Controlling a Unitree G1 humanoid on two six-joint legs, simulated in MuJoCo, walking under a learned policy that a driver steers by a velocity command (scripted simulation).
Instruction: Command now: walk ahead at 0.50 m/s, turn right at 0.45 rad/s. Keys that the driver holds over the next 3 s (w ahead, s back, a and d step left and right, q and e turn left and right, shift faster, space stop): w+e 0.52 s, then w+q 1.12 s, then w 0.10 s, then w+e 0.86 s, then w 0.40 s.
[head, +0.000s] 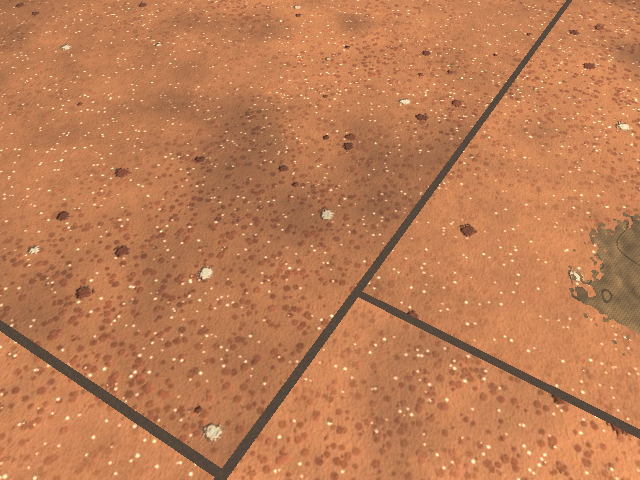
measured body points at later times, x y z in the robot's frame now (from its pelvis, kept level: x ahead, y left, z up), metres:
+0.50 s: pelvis +0.28 -0.09 +0.00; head +0.31 -0.10 +0.45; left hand +0.42 +0.16 -0.13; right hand +0.37 -0.39 -0.11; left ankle +0.38 +0.08 -0.67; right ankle +0.27 -0.14 -0.75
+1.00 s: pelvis +0.59 -0.11 +0.00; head +0.62 -0.11 +0.44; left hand +0.79 +0.12 -0.11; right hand +0.61 -0.39 -0.12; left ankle +0.63 -0.05 -0.75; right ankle +0.57 -0.27 -0.67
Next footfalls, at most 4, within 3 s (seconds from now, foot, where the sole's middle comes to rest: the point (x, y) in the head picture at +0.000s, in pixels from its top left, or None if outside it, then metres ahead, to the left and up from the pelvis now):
0.28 right None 0.31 -0.15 -0.78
0.80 left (342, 411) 0.67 -0.06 -0.78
1.28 right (433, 321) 0.90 -0.30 -0.78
1.78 left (304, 251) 1.14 0.01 -0.78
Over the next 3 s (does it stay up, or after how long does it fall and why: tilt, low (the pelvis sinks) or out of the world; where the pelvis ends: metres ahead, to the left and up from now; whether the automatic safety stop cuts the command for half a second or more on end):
stays up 1.70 -0.08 -0.01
